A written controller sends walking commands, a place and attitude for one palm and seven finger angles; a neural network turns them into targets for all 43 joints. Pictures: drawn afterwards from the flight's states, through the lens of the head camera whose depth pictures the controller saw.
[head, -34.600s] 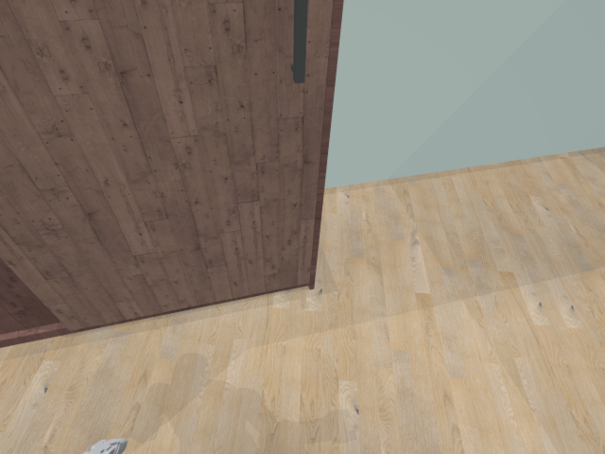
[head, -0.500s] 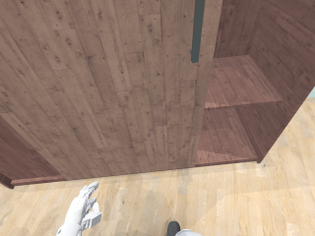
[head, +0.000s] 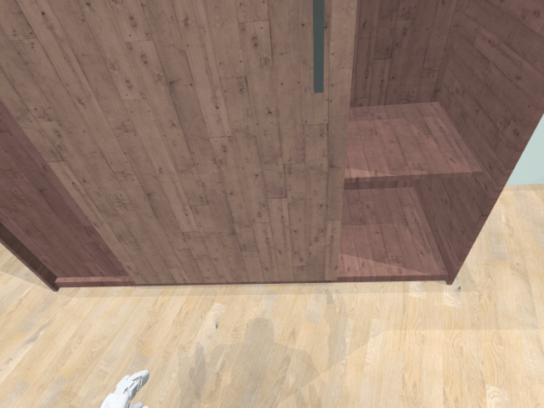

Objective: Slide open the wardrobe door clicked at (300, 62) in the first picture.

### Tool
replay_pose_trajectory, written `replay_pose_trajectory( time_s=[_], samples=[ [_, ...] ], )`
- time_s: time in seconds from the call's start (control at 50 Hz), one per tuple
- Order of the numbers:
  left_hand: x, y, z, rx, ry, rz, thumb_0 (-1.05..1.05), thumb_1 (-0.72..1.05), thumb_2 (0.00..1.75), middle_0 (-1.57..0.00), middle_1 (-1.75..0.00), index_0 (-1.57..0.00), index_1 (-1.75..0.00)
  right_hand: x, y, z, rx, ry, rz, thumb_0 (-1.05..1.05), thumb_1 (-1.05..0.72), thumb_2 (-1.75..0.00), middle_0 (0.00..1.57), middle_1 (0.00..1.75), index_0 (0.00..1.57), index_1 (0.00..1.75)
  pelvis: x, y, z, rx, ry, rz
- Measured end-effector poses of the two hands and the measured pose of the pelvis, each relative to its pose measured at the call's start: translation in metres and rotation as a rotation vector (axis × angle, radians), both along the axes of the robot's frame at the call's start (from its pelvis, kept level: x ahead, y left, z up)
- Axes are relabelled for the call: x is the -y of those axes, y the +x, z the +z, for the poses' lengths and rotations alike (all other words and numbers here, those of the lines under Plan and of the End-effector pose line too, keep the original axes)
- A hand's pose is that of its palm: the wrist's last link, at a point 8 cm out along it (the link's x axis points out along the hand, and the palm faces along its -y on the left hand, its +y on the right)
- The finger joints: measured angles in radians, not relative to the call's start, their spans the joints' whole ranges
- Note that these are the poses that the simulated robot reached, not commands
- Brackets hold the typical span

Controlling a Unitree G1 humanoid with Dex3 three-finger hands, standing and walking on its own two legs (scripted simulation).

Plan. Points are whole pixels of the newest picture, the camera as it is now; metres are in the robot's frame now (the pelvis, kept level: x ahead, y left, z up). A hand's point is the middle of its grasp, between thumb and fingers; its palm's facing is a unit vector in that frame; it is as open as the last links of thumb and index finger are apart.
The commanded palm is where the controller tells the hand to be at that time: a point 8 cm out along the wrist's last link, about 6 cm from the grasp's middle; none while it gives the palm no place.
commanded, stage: stop stepping back and stand still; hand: right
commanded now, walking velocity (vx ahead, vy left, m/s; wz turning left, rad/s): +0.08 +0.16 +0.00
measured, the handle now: (317, 21) +0.73 -0.09 +0.27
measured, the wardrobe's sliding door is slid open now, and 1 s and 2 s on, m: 0.44 0.44 0.44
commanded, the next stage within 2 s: let the arm hang, fingers relaxed in 0.32 s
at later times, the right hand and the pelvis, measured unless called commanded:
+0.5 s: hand out of the picture +0.19 -0.33 +0.11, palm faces +0.47 +0.76 -0.45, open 7.4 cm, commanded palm none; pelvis -0.02 -0.03 +0.00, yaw -7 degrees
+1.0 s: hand out of the picture +0.02 -0.21 -0.14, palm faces +0.10 +0.96 -0.26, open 7.2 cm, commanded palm none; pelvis -0.01 +0.00 +0.02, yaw -7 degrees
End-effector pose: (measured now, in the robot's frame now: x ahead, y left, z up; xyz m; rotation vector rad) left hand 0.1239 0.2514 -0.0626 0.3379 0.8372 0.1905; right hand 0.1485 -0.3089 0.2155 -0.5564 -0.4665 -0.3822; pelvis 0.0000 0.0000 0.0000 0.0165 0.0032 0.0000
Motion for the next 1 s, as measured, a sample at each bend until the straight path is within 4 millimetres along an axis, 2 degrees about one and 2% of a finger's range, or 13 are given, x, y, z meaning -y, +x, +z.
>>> replay_pose_trajectory(
  time_s=[0.06, 0.1, 0.18, 0.28, 0.42, 0.46, 0.5, 0.54, 0.62, 0.7, 0.76, 0.88, 1.0],
  samples=[
    [0.011, -0.006, -0.015, 0.072, 0.005, 0.018, 0.02, 0.9, 0.9, -0.2, -0.3, -0.2, -0.3, 0.033, 0.008, -0.019, 0.043, 0.113, -0.095, 0.01, -0.88, -0.9, 0.21, 0.3, 0.21, 0.3, 0.017, -0.014, -0.018, 0.01, 0.028, -0.041],
    [0.026, -0.014, -0.017, 0.084, -0.052, 0.032, 0.02, 0.9, 0.9, -0.2, -0.3, -0.2, -0.3, 0.037, 0.01, -0.029, 0.002, 0.133, -0.115, 0.01, -0.89, -0.9, 0.21, 0.3, 0.2, 0.3, 0.016, -0.023, -0.014, 0.039, -0.007, -0.02],
    [0.051, -0.029, -0.011, 0.094, -0.155, -0.005, 0.02, 0.9, 0.9, -0.2, -0.3, -0.2, -0.3, 0.008, -0.004, -0.033, -0.111, 0.117, -0.035, 0.02, -0.89, -0.9, 0.2, 0.3, 0.2, 0.3, 0.009, -0.024, -0.003, 0.042, -0.006, -0.019],
    [0.056, -0.027, -0.023, 0.008, -0.154, -0.075, 0.02, 0.9, 0.9, -0.21, -0.3, -0.2, -0.3, -0.021, -0.036, -0.017, -0.132, 0.024, 0.054, 0.02, -0.89, -0.9, 0.21, 0.3, 0.21, 0.3, 0.009, -0.025, -0.002, 0.028, -0.001, -0.057],
    [0.048, 0.005, -0.015, 0.069, -0.078, -0.073, 0.02, 0.9, 0.9, -0.21, -0.3, -0.2, -0.3, 0.036, -0.039, -0.004, -0.072, 0.017, -0.157, 0.01, -0.88, -0.9, 0.22, 0.3, 0.21, 0.3, 0.027, -0.018, 0.001, 0.017, 0.002, -0.068],
    [0.046, 0.013, -0.019, 0.076, -0.096, -0.099, 0.02, 0.9, 0.9, -0.21, -0.3, -0.2, -0.3, 0.051, -0.023, -0.031, -0.182, 0.076, -0.212, 0.01, -0.88, -0.9, 0.21, 0.3, 0.21, 0.3, 0.031, -0.02, 0.001, 0.008, -0.005, -0.089],
    [0.044, 0.015, -0.023, 0.051, -0.109, -0.114, 0.01, 0.9, 0.9, -0.2, -0.3, -0.2, -0.3, 0.056, -0.006, -0.083, -0.423, 0.207, -0.246, 0.01, -0.89, -0.9, 0.2, 0.3, 0.2, 0.3, 0.032, -0.021, 0.005, -0.005, -0.003, -0.119],
    [0.042, 0.011, -0.026, 0.018, -0.115, -0.118, 0.01, 0.9, 0.9, -0.2, -0.3, -0.2, -0.3, 0.042, -0.001, -0.144, -0.684, 0.336, -0.242, 0.01, -0.9, -0.91, 0.19, 0.3, 0.19, 0.3, 0.03, -0.023, 0.009, -0.011, -0.004, -0.136],
    [0.034, -0.007, -0.033, -0.071, -0.126, -0.115, 0.01, 0.9, 0.9, -0.2, -0.3, -0.2, -0.3, -0.028, -0.028, -0.254, -1.131, 0.52, -0.138, 0.01, -0.91, -0.9, 0.19, 0.3, 0.18, 0.3, 0.016, -0.026, 0.01, -0.011, -0.02, -0.115],
    [0.016, -0.031, -0.054, -0.184, -0.131, -0.07, 0.01, 0.9, 0.9, -0.21, -0.3, -0.2, -0.3, -0.101, -0.089, -0.332, -1.443, 0.634, -0.052, 0.01, -0.91, -0.9, 0.2, 0.3, 0.19, 0.3, 0.0, -0.027, -0.004, -0.005, -0.045, -0.094],
    [0.008, -0.058, -0.062, -0.321, -0.112, -0.047, 0.01, 0.9, 0.9, -0.2, -0.3, -0.2, -0.3, -0.104, -0.103, -0.336, -1.433, 0.73, -0.124, -0.07, -0.98, -0.9, 0.21, 0.3, 0.2, 0.3, -0.001, -0.029, -0.001, 0.002, 0.003, -0.133],
    [0.01, -0.112, -0.059, -0.501, -0.107, 0.019, 0.01, 0.91, 0.9, -0.2, -0.3, -0.2, -0.3, -0.076, -0.12, -0.339, -1.552, 0.687, -0.214, -0.06, -0.96, -0.9, 0.21, 0.3, 0.2, 0.3, 0.001, -0.023, 0.01, -0.006, 0.002, -0.135],
    [0.022, -0.134, -0.062, -0.6, -0.156, 0.044, 0.01, 0.91, 0.9, -0.2, -0.3, -0.2, -0.3, -0.049, -0.138, -0.325, -1.629, 0.645, -0.328, -0.02, -0.93, -0.9, 0.2, 0.3, 0.2, 0.3, 0.003, -0.013, 0.02, -0.016, -0.012, -0.126]
  ],
)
